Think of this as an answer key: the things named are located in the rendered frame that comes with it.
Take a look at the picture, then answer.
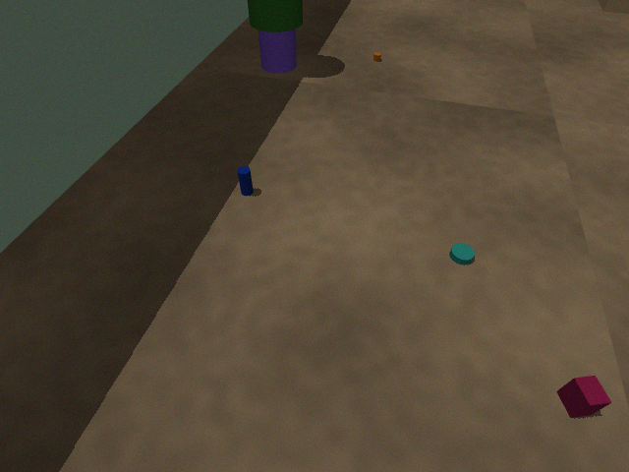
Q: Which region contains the potted plant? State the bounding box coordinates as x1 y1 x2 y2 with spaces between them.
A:
248 0 303 74

